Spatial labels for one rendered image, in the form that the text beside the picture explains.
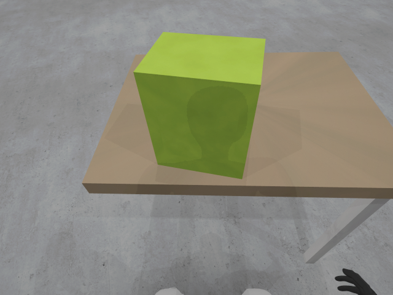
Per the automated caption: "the carton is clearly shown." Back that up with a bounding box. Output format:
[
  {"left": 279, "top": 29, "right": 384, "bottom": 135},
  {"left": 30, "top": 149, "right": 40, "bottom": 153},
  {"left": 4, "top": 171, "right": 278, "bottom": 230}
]
[{"left": 133, "top": 32, "right": 265, "bottom": 179}]

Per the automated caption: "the right robot hand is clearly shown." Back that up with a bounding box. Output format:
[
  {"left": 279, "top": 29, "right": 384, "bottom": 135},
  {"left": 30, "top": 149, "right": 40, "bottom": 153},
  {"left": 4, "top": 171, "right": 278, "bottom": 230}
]
[{"left": 335, "top": 269, "right": 377, "bottom": 295}]

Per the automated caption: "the table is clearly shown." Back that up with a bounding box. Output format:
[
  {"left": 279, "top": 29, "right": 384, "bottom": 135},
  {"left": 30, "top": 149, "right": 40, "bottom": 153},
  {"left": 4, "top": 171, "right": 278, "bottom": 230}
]
[{"left": 82, "top": 52, "right": 393, "bottom": 264}]

